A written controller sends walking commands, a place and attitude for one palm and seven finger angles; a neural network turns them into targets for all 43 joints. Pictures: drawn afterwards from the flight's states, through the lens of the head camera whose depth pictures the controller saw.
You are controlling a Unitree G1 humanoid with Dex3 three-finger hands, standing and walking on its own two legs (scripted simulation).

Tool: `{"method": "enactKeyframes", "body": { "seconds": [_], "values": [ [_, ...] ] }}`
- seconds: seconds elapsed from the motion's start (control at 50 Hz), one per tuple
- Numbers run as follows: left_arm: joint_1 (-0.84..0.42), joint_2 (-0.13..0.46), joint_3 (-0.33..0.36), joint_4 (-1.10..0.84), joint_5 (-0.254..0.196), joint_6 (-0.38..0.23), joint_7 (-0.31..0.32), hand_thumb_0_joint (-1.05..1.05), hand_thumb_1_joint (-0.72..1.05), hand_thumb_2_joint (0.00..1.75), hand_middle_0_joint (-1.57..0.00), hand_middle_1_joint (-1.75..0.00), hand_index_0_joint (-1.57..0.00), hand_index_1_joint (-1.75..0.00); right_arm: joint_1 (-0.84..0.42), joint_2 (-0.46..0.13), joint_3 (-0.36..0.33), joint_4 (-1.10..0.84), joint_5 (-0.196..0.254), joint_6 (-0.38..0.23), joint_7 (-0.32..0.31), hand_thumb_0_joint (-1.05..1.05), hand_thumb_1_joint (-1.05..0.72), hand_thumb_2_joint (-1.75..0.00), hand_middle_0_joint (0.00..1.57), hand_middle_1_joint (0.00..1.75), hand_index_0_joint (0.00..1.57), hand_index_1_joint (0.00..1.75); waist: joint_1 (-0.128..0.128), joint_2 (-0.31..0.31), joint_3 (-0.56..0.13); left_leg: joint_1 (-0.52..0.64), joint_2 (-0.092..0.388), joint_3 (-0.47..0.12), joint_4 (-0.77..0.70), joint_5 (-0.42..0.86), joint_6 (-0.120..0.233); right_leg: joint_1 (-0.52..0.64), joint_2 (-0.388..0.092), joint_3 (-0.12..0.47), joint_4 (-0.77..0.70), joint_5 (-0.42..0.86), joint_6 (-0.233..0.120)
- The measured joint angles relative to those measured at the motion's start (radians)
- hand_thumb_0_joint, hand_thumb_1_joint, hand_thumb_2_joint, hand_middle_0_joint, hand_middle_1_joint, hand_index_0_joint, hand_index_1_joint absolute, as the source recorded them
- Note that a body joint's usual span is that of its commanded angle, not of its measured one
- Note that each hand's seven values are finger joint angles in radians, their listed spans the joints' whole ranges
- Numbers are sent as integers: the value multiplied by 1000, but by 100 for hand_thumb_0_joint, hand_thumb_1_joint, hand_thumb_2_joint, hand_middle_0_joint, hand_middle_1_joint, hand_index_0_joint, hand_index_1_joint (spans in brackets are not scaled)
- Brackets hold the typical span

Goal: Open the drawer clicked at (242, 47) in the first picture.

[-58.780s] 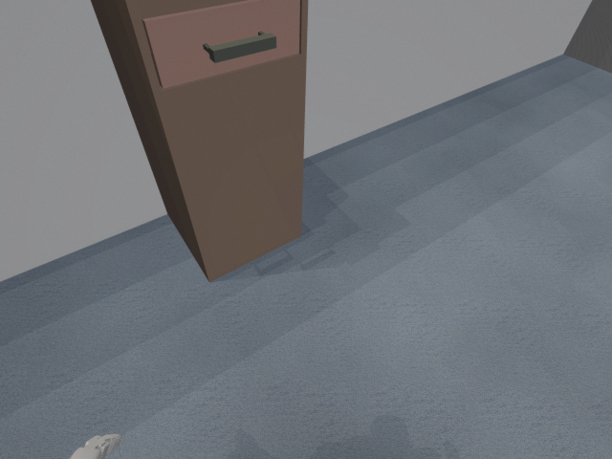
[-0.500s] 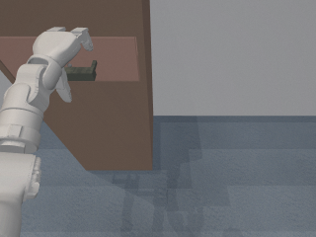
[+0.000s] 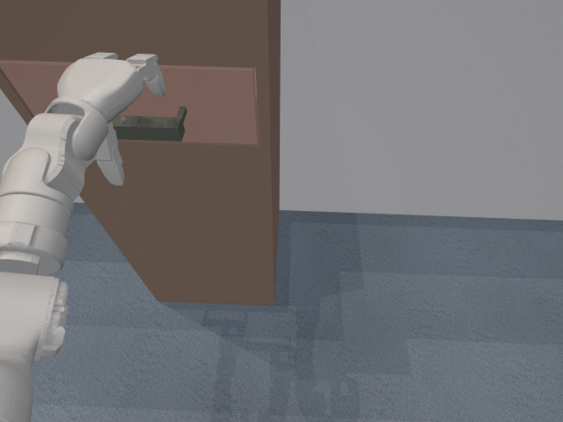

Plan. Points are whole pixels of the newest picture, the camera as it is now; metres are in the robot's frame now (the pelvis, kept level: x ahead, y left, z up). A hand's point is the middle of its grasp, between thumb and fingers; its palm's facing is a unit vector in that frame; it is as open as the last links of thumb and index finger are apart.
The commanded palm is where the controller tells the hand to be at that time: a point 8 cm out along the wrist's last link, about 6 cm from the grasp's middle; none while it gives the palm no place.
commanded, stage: move the hooked fingers above the handle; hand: left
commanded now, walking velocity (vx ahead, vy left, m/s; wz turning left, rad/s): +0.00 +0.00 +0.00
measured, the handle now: (134, 119) +0.55 +0.25 +0.11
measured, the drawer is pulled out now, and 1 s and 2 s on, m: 0.00 0.00 0.00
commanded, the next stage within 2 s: none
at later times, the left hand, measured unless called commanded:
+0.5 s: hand (126, 99) +0.50 +0.22 +0.19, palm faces +0.13 -0.06 -0.99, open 13.8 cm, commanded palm +0.46 +0.26 +0.23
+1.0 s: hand (108, 96) +0.48 +0.23 +0.20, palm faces +0.18 -0.02 -0.98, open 13.8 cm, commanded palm +0.47 +0.26 +0.23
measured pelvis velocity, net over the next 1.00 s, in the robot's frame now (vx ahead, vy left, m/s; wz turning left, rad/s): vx -0.01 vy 0.00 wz -0.01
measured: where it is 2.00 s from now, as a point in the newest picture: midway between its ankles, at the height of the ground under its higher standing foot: outside the picture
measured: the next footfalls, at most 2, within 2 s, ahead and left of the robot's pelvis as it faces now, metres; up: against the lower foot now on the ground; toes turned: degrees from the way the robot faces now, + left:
none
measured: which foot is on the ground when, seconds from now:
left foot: down 0.00-1.00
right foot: down 0.00-1.00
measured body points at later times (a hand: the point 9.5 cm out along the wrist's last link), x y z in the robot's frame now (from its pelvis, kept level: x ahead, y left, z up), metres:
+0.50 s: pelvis +0.00 +0.01 +0.00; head +0.06 +0.00 +0.45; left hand +0.48 +0.22 +0.24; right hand +0.06 -0.26 -0.13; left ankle +0.00 +0.11 -0.73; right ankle -0.01 -0.12 -0.73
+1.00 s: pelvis -0.01 +0.00 +0.00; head +0.05 -0.01 +0.45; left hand +0.47 +0.23 +0.25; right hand +0.10 -0.26 -0.12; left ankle +0.00 +0.11 -0.73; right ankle -0.01 -0.12 -0.73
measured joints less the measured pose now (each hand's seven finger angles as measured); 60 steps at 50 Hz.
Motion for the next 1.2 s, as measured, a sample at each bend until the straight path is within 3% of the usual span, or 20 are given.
{"method": "enactKeyframes", "body": {
  "seconds": [0.1,0.2,0.26,0.34,0.4,0.44,0.5,0.56,0.64,0.68,0.74,0.8,0.84,0.88,0.92,0.98,1.02,1.06,1.12,1.2],
  "values": [
    [-83,41,45,123,44,105,59,0,-49,30,-33,-120,-32,-120,-9,4,11,-3,-3,5,18,1,-91,-90,20,30,20,30,-14,13,-13,-29,3,17,0,4,1,-38,3,17,7,6,3],
    [-74,62,7,163,55,187,-19,0,-49,30,-32,-120,-31,-120,31,13,16,-2,5,32,21,1,-91,-90,20,30,20,30,-3,30,-26,-14,3,26,-15,3,5,-28,3,26,-6,8,7],
    [-32,38,-41,115,24,158,-89,0,-49,30,-32,-120,-31,-119,57,22,15,7,9,41,11,1,-91,-90,20,30,20,30,4,28,-25,8,-1,19,-21,1,8,-2,-1,20,-14,4,8],
    [28,-9,-43,11,-19,42,-126,0,-49,30,-32,-120,-31,-119,63,33,10,14,5,33,-3,1,-91,-90,20,30,20,30,4,13,-12,22,-4,14,-17,-5,9,16,-4,14,-13,-2,9],
    [48,-32,-10,-45,-16,-36,-72,0,-49,30,-33,-120,-32,-120,53,33,3,10,-3,18,0,1,-91,-90,20,30,20,30,-4,8,-8,11,-4,16,-4,-10,9,6,-4,17,-3,-6,9],
    [41,-32,35,-49,0,-54,-10,0,-49,30,-33,-120,-32,-120,38,30,3,6,-10,12,7,1,-91,-90,20,30,20,30,-11,10,-6,-1,-3,22,4,-12,9,-9,-3,22,5,-6,9],
    [-7,-5,84,4,31,6,88,0,-49,30,-33,-120,-32,-120,17,28,6,7,-13,9,21,1,-91,-90,20,30,20,30,-14,18,-6,-17,1,31,5,-10,9,-29,0,32,9,0,11],
    [-53,35,111,92,60,125,123,0,-49,30,-32,-120,-32,-120,5,24,13,13,-11,20,35,1,-91,-90,20,30,20,30,-6,32,-17,-21,4,40,-9,-2,9,-39,4,41,-2,10,12],
    [-30,74,32,128,61,278,29,0,-49,30,-32,-120,-31,-119,25,17,15,5,5,43,41,1,-91,-90,20,30,20,30,14,47,-38,0,1,39,-33,6,10,-17,2,40,-23,15,13],
    [13,60,-38,72,31,295,-54,0,-49,30,-32,-120,-31,-119,40,16,12,2,12,48,34,1,-91,-90,20,30,20,30,27,44,-40,23,-4,27,-42,8,11,10,-3,28,-32,11,13],
    [68,6,-120,-37,-26,231,-142,0,-49,30,-32,-120,-31,-119,43,14,12,9,16,35,14,1,-91,-90,20,30,20,30,39,27,-31,50,-14,4,-41,7,12,48,-13,4,-31,0,12],
    [94,-54,-143,-114,-75,99,-169,0,-49,30,-32,-120,-31,-119,13,12,12,11,12,7,-6,1,-91,-90,20,30,20,30,35,8,-4,60,-19,-11,-24,2,11,65,-18,-11,-19,-8,10],
    [96,-71,-125,-144,-65,30,-143,0,-49,30,-34,-122,-32,-119,-13,12,11,4,5,-15,-13,1,-91,-90,20,30,20,30,26,0,10,51,-18,-12,-10,-1,9,56,-17,-11,-7,-9,9],
    [84,-64,-84,-150,-50,-25,-71,0,-49,30,-36,-123,-32,-120,-34,11,13,-10,0,-33,-12,1,-91,-90,20,30,20,30,17,-2,17,33,-15,-7,1,-1,7,36,-14,-6,6,-8,7],
    [49,-47,-42,-125,-31,-30,18,0,-49,30,-36,-123,-32,-120,-50,14,18,-16,-2,-44,-8,1,-91,-90,20,30,20,30,12,0,21,15,-11,0,7,1,5,14,-11,0,14,-3,6],
    [-38,-13,-11,-16,2,55,120,0,-49,30,-35,-122,-32,-120,-63,19,34,-2,2,-39,4,1,-91,-90,20,30,20,30,10,7,15,-7,-4,9,4,9,3,-13,-5,10,12,7,6],
    [-102,18,-7,96,31,149,138,0,-49,30,-34,-122,-32,-120,-64,21,49,11,5,-25,11,1,-91,-90,20,30,20,30,6,15,6,-19,-2,13,-4,15,2,-28,-2,14,6,14,6],
    [-151,52,-5,212,59,236,107,0,-49,30,-34,-121,-31,-120,-55,23,59,18,10,-7,13,1,-91,-90,20,30,20,30,-2,23,-1,-25,-1,16,-14,21,2,-36,-1,17,-1,20,6],
    [-165,87,-56,283,60,309,-9,0,-49,30,-33,-121,-31,-119,-9,26,50,18,16,10,7,1,-91,-90,20,30,20,30,-6,31,-8,-20,-2,14,-28,24,3,-31,-2,15,-13,21,6],
    [-95,28,-160,166,5,235,-140,0,-49,30,-32,-120,-31,-119,67,20,29,47,13,4,-4,1,-91,-90,20,30,20,30,12,27,-18,-1,-11,-6,-28,17,6,-1,-11,-5,-19,8,7]
  ]
}}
